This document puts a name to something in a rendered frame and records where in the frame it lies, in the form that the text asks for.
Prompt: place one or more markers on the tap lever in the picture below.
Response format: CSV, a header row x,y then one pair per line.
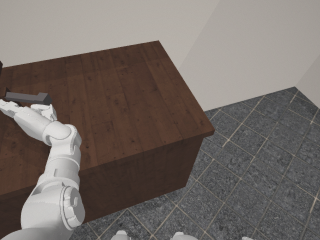
x,y
40,99

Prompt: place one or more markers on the left robot upper arm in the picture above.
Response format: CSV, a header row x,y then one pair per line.
x,y
50,215

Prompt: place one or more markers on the left robot shin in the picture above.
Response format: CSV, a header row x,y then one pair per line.
x,y
121,232

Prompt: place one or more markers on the left robot forearm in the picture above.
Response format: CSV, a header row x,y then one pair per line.
x,y
63,164

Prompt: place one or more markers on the left robot hand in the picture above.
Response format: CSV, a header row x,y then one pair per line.
x,y
32,120

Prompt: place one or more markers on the right robot shin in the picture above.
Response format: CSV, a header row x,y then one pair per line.
x,y
178,233

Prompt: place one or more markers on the robot shin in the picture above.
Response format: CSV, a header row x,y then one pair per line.
x,y
121,232
178,233

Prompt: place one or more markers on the counter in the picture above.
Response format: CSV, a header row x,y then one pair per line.
x,y
141,128

